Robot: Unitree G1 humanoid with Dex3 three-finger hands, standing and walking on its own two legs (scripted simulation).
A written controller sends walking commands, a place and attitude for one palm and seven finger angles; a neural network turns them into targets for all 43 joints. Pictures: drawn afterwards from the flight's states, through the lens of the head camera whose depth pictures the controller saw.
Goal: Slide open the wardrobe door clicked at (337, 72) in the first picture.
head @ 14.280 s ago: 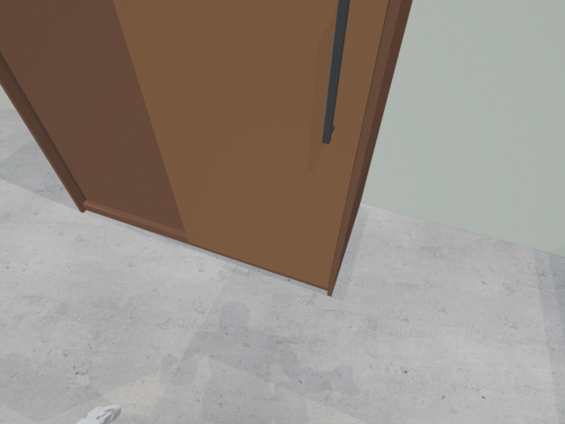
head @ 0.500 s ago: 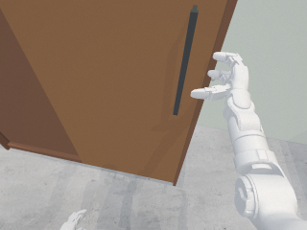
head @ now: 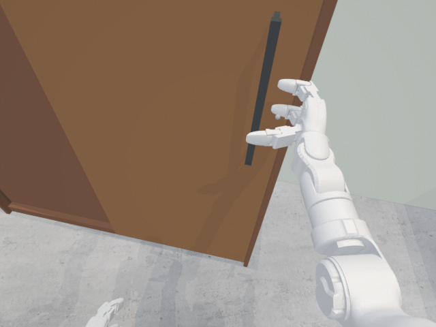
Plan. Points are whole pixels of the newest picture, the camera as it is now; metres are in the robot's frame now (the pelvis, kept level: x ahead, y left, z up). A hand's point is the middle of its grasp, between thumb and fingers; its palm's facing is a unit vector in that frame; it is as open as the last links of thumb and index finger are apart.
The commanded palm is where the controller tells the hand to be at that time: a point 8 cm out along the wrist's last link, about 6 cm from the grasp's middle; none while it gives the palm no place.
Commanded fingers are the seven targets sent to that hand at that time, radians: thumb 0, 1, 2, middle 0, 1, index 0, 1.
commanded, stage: feel for the door with the fingertips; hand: right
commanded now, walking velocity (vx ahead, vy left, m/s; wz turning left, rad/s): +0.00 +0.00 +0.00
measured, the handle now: (260, 102) +0.52 -0.04 +0.16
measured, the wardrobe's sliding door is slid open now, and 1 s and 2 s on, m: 0.00 0.00 0.00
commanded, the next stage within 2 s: slide the fingers in behind the handle in 0.60 s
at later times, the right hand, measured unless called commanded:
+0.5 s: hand (279, 110) +0.47 -0.07 +0.18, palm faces +0.12 +0.99 +0.00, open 13.9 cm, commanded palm +0.45 -0.12 +0.18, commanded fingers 0.00 0.50 -0.30 0.30 1.20 0.30 1.20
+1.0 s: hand (274, 111) +0.47 -0.06 +0.18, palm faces +0.08 +1.00 +0.00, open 13.9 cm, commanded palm +0.44 -0.11 +0.18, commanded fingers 0.00 0.50 -0.30 0.30 1.20 0.30 1.20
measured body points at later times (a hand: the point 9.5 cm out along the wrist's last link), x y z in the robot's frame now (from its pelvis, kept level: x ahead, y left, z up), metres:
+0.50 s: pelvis -0.01 +0.01 +0.00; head +0.02 +0.02 +0.45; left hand +0.07 +0.26 -0.13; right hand +0.46 -0.12 +0.18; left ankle +0.02 +0.12 -0.74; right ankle -0.03 -0.11 -0.74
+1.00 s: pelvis -0.01 +0.00 +0.00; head +0.02 +0.01 +0.44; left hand +0.06 +0.25 -0.13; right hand +0.46 -0.11 +0.18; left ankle +0.02 +0.12 -0.74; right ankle -0.03 -0.11 -0.74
